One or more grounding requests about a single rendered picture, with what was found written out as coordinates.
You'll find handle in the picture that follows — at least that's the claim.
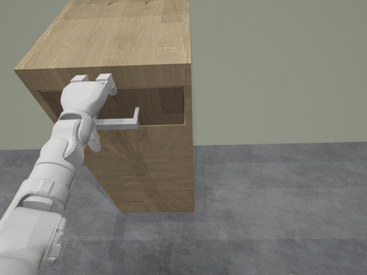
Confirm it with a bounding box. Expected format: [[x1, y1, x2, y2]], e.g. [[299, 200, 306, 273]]
[[93, 107, 140, 130]]

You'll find cabinet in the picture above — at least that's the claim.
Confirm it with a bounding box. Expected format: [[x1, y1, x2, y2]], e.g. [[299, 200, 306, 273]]
[[13, 0, 194, 213]]

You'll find left robot forearm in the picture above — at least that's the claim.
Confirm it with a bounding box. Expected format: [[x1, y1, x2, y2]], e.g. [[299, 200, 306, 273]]
[[0, 109, 94, 235]]

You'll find left robot hand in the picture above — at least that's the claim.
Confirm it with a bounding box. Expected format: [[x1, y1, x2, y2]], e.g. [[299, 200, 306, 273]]
[[61, 73, 117, 152]]

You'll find left robot upper arm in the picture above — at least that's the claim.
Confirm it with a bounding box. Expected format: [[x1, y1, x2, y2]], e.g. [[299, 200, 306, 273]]
[[0, 206, 67, 275]]

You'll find drawer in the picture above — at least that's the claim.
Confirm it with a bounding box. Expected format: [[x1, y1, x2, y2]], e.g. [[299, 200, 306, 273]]
[[40, 85, 184, 125]]

